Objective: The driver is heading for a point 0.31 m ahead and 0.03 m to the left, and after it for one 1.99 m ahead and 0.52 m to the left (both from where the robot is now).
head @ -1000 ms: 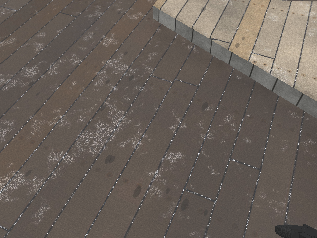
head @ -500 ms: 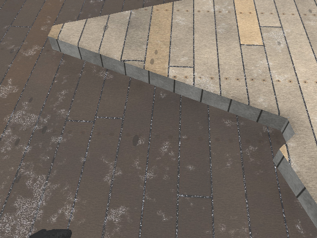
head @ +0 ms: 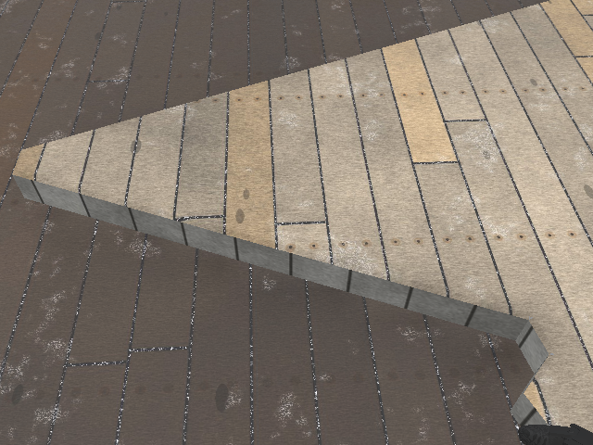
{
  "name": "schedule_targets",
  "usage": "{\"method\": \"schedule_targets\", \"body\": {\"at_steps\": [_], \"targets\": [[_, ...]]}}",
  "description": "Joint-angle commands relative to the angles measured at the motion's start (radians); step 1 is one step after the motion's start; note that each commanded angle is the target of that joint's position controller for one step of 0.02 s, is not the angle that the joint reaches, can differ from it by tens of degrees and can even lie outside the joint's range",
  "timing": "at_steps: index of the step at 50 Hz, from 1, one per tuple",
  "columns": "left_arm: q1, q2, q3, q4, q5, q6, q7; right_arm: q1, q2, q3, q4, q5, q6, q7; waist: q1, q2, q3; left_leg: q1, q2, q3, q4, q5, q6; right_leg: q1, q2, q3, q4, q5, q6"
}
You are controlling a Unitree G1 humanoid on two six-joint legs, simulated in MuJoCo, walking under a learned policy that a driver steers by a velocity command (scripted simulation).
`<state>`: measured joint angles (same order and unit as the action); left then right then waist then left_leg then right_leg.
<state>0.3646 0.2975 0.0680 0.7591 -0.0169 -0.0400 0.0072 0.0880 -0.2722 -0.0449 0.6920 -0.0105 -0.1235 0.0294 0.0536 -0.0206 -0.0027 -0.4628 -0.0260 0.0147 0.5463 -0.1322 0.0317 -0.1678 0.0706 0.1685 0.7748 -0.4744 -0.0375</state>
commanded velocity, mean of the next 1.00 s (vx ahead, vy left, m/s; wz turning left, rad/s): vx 0.50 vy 0.00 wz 0.33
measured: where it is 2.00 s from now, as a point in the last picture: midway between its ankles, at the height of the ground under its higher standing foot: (210, 184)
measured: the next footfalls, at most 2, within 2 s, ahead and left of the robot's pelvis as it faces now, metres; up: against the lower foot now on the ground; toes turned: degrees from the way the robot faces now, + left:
right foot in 0.42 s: +0.36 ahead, -0.11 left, +0.00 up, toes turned +4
left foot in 0.90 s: +0.57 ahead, +0.18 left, +0.00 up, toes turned +26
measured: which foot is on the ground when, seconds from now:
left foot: down 0.00-0.42, up 0.44-0.88, down 0.90-1.00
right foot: up 0.00-0.40, down 0.42-0.90, up 0.92-1.00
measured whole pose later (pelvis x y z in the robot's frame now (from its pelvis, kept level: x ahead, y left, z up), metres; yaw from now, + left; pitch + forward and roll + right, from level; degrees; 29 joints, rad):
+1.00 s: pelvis +0.49 +0.09 +0.00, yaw +25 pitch +1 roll -1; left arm 0.33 0.26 0.04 0.84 0.02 -0.05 0.00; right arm 0.10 -0.29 -0.06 0.74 -0.03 -0.01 0.04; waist 0.05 -0.01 0.08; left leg -0.42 -0.07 0.07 0.61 -0.21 0.12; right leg -0.25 -0.08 -0.09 1.15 -0.44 0.02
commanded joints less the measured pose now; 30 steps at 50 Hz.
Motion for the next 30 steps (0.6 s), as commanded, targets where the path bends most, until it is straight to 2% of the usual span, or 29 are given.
{"method": "schedule_targets", "body": {"at_steps": [1,2,3,4,6,7,8,10,11,12,13,15,17,18,19,20,21,22,23,24,25,27,28,29,30], "targets": [[0.008,0.132,0.015,-0.092,-0.019,-0.034,-0.002,0.306,-0.168,-0.06,0.021,0.026,0.007,-0.003,-0.15,0.19,-0.169,0.698,0.398,-0.702,-0.257,-0.4,0.247,-0.64,-0.044,0.01,0.539,-0.046,0.01],[-0.072,0.13,0.012,-0.111,-0.013,-0.035,-0.003,0.249,-0.145,-0.049,0.008,0.017,0.016,-0.008,-0.138,0.111,-0.085,0.575,0.358,-0.573,-0.269,-0.355,0.213,-0.64,-0.091,-0.035,0.528,0.034,0.006],[-0.12,0.117,0.012,-0.124,0.005,-0.036,-0.005,0.204,-0.122,-0.038,0.008,0.007,0.022,-0.007,-0.116,0.071,-0.009,0.453,0.311,-0.477,-0.302,-0.264,0.201,-0.621,-0.122,-0.061,0.457,0.094,0.005],[-0.115,0.106,0.015,-0.124,0.01,-0.034,-0.007,0.176,-0.108,-0.031,0.006,-0.001,0.02,-0.008,-0.085,0.101,0.009,0.377,0.287,-0.423,-0.324,-0.177,0.195,-0.571,-0.155,-0.062,0.398,0.14,0.008],[-0.082,0.073,0.01,-0.11,0.007,-0.027,-0.01,0.161,-0.1,-0.027,0.012,0.003,0.015,-0.007,-0.058,0.132,0.003,0.311,0.246,-0.33,-0.36,-0.048,0.194,-0.501,-0.172,-0.084,0.328,0.175,0.02],[-0.081,0.06,0.007,-0.108,0.01,-0.023,-0.008,0.166,-0.11,-0.029,0.017,0.006,0.013,-0.008,-0.054,0.116,-0.001,0.303,0.237,-0.292,-0.377,-0.007,0.199,-0.498,-0.176,-0.096,0.302,0.2,0.027],[-0.114,0.05,0.002,-0.124,0.014,-0.025,-0.006,0.173,-0.135,-0.035,0.026,0.012,0.012,-0.01,-0.056,0.124,0.013,0.287,0.243,-0.277,-0.386,0.066,0.213,-0.506,-0.182,-0.106,0.231,0.224,0.039],[-0.185,0.034,-0.007,-0.142,0.023,-0.035,-0.006,0.193,-0.152,-0.042,0.041,0.019,0.019,-0.017,-0.074,0.091,0.021,0.287,0.218,-0.222,-0.39,0.151,0.204,-0.487,-0.177,-0.117,0.077,0.323,0.056],[-0.207,0.003,-0.027,-0.144,0.093,-0.012,-0.035,0.269,-0.136,-0.038,0.091,-0.008,0.031,-0.008,-0.07,0.046,0.022,0.223,0.163,-0.15,-0.387,0.224,0.165,-0.378,-0.143,-0.194,0.011,0.365,0.064],[-0.225,-0.019,-0.031,-0.149,0.086,-0.004,-0.048,0.275,-0.137,-0.04,0.099,-0.006,0.037,-0.003,-0.075,0.092,0.027,0.211,0.131,-0.116,-0.373,0.253,0.145,-0.334,-0.123,-0.212,-0.053,0.41,0.066],[-0.242,-0.012,-0.033,-0.148,0.071,0.001,-0.052,0.284,-0.14,-0.043,0.103,-0.003,0.042,0.0,-0.087,0.112,0.021,0.224,0.127,-0.116,-0.359,0.252,0.136,-0.312,-0.113,-0.217,-0.089,0.441,0.07],[-0.279,0.015,-0.028,-0.157,0.054,0.002,-0.048,0.305,-0.148,-0.047,0.111,0.0,0.05,0.003,-0.099,0.122,0.019,0.263,0.157,-0.159,-0.332,0.239,0.132,-0.289,-0.107,-0.206,-0.141,0.451,0.069],[-0.296,0.046,-0.02,-0.168,0.053,-0.007,-0.036,0.308,-0.167,-0.054,0.113,-0.005,0.056,-0.002,-0.096,0.114,0.016,0.316,0.193,-0.218,-0.286,0.219,0.125,-0.26,-0.102,-0.185,-0.196,0.385,0.058],[-0.269,0.059,-0.016,-0.163,0.054,-0.012,-0.03,0.301,-0.179,-0.059,0.114,-0.008,0.058,-0.006,-0.077,0.114,0.011,0.33,0.207,-0.248,-0.254,0.21,0.118,-0.22,-0.097,-0.176,-0.226,0.338,0.05],[-0.206,0.066,-0.012,-0.145,0.056,-0.02,-0.022,0.285,-0.184,-0.061,0.113,-0.007,0.06,-0.01,-0.041,0.102,-0.003,0.323,0.198,-0.253,-0.19,0.228,0.106,-0.131,-0.087,-0.18,-0.284,0.322,0.037],[-0.1,0.096,0.0,-0.11,0.069,-0.035,-0.009,0.292,-0.153,-0.053,0.115,-0.005,0.058,-0.01,0.001,0.049,-0.063,0.286,0.143,-0.219,-0.039,0.256,0.086,0.036,-0.104,-0.158,-0.339,0.312,0.011],[0.053,0.168,0.016,-0.102,0.096,-0.048,0.007,0.278,-0.085,-0.033,0.083,0.0,0.053,-0.007,0.07,-0.073,-0.198,0.17,0.069,-0.153,0.237,0.077,0.059,0.246,-0.321,0.057,-0.383,0.157,-0.041],[0.071,0.283,0.046,-0.095,0.094,-0.032,0.011,0.381,-0.014,-0.018,0.049,0.026,0.055,-0.012,0.026,-0.31,-0.265,-0.124,-0.073,-0.031,0.479,-0.404,0.032,0.419,-0.538,0.434,-0.503,0.013,-0.138],[0.028,0.202,0.033,-0.097,0.074,-0.021,0.008,0.357,-0.112,-0.036,0.082,-0.005,0.076,-0.02,0.021,-0.16,-0.183,-0.199,-0.009,-0.078,0.59,-0.4,0.047,0.318,-0.52,0.488,-0.535,-0.108,-0.158],[-0.033,0.115,0.007,-0.1,0.063,-0.024,0.004,0.304,-0.121,-0.044,0.086,-0.011,0.082,-0.012,0.0,-0.073,-0.069,-0.196,0.03,-0.098,0.594,-0.312,0.052,0.216,-0.46,0.34,-0.549,-0.082,-0.137],[-0.069,0.075,-0.004,-0.092,0.058,-0.028,0.0,0.275,-0.101,-0.041,0.085,-0.009,0.086,-0.003,-0.018,-0.067,-0.015,-0.176,0.06,-0.088,0.569,-0.25,0.043,0.148,-0.412,0.208,-0.573,0.061,-0.118],[-0.076,0.045,-0.013,-0.07,0.051,-0.04,0.004,0.263,-0.085,-0.04,0.092,-0.025,0.105,0.01,-0.042,-0.104,0.019,-0.138,0.086,-0.072,0.54,-0.193,0.022,0.09,-0.347,0.033,-0.597,0.265,-0.087],[-0.064,0.05,-0.011,-0.059,0.048,-0.049,0.003,0.258,-0.075,-0.037,0.092,-0.027,0.112,0.015,-0.045,-0.109,0.014,-0.127,0.088,-0.064,0.544,-0.171,0.013,0.082,-0.346,-0.009,-0.595,0.365,-0.093],[-0.052,0.052,-0.008,-0.047,0.045,-0.056,0.0,0.237,-0.067,-0.035,0.083,-0.027,0.116,0.02,-0.049,-0.091,0.011,-0.148,0.093,-0.061,0.542,-0.15,0.006,0.1,-0.347,-0.048,-0.596,0.438,-0.102],[-0.041,0.059,-0.004,-0.034,0.04,-0.061,0.0,0.203,-0.06,-0.032,0.073,-0.027,0.119,0.025,-0.047,-0.084,0.017,-0.174,0.1,-0.057,0.53,-0.123,-0.002,0.104,-0.35,-0.079,-0.609,0.465,-0.109]]}}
